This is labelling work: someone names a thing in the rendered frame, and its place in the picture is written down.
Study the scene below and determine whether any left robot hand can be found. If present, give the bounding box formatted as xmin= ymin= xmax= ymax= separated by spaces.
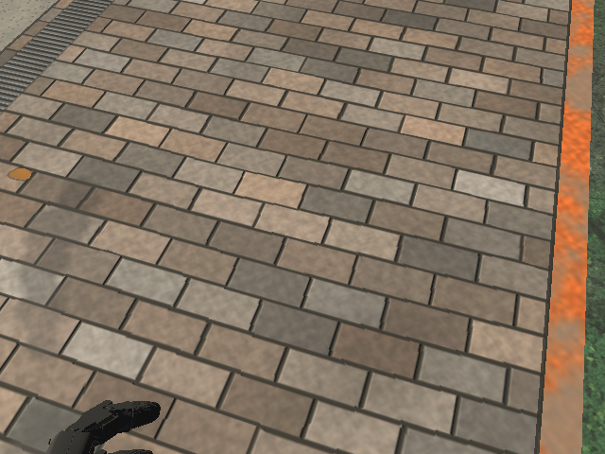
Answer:
xmin=45 ymin=400 xmax=161 ymax=454

